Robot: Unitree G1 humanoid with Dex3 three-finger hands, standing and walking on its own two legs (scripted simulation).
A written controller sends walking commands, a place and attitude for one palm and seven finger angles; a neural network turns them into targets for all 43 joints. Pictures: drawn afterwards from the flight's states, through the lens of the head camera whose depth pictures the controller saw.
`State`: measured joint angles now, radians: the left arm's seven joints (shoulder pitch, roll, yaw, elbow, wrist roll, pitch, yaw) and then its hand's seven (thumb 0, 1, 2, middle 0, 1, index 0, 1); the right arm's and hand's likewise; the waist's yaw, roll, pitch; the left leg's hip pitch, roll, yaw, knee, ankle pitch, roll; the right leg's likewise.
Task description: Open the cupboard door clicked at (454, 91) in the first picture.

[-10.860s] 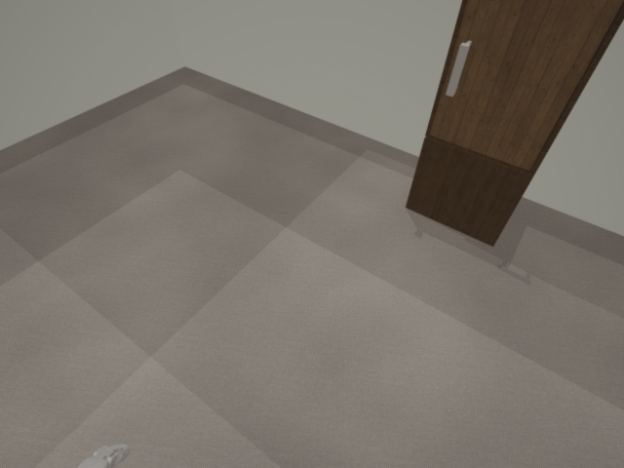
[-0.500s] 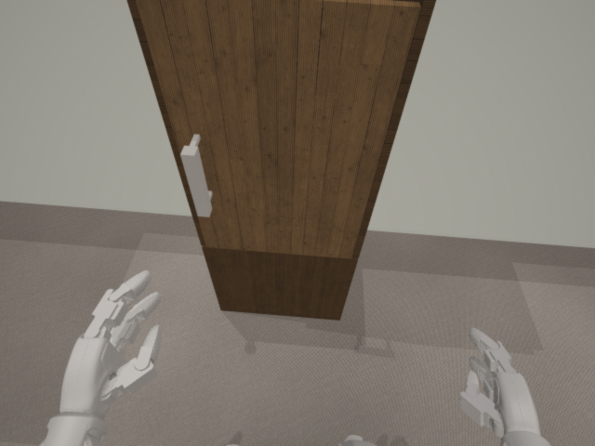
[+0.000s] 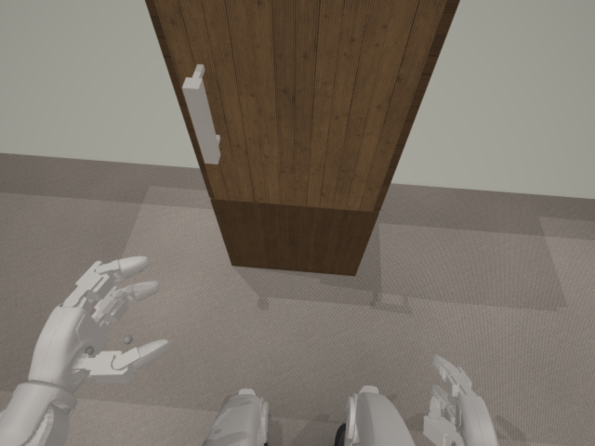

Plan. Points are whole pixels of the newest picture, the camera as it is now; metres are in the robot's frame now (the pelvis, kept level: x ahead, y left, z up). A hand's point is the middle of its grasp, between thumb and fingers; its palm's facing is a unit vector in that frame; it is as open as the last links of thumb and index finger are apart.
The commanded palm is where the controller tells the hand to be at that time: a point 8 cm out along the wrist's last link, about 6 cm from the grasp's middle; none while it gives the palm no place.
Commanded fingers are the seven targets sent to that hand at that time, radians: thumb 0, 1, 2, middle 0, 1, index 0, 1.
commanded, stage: raise the hand with hooked fingers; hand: left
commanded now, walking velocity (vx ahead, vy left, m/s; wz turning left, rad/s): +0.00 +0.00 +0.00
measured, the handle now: (206, 116) +0.61 +0.19 +0.04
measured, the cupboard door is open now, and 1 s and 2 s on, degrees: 0 0 0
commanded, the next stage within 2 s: move the hooked fingers beside the handle in 1.28 s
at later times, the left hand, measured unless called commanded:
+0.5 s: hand (79, 314) +0.26 +0.27 +0.05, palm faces +0.01 -1.00 -0.09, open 13.6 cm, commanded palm +0.24 +0.32 +0.05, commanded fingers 0.00 -0.50 0.30 -0.30 -1.20 -0.30 -1.20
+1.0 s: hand (86, 281) +0.30 +0.28 +0.05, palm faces -0.06 -1.00 -0.06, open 14.0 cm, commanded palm +0.28 +0.33 +0.05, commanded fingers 0.00 -0.50 0.30 -0.30 -1.20 -0.30 -1.20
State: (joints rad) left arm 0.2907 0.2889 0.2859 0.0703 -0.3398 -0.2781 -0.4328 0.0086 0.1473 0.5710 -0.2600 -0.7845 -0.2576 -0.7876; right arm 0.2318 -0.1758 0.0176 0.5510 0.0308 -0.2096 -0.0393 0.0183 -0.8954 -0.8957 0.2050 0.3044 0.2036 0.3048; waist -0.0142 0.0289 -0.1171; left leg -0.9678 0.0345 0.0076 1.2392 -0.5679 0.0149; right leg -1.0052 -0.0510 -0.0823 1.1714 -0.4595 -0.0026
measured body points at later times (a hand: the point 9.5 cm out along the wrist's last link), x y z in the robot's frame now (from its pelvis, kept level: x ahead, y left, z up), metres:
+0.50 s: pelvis +0.00 +0.01 +0.01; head +0.09 +0.03 +0.45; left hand +0.25 +0.32 +0.06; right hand +0.20 -0.23 -0.06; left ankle +0.02 +0.11 -0.64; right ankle +0.06 -0.13 -0.64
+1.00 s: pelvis +0.02 +0.01 +0.01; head +0.12 +0.02 +0.45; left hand +0.30 +0.33 +0.05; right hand +0.18 -0.25 -0.07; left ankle +0.02 +0.11 -0.64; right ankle +0.06 -0.13 -0.64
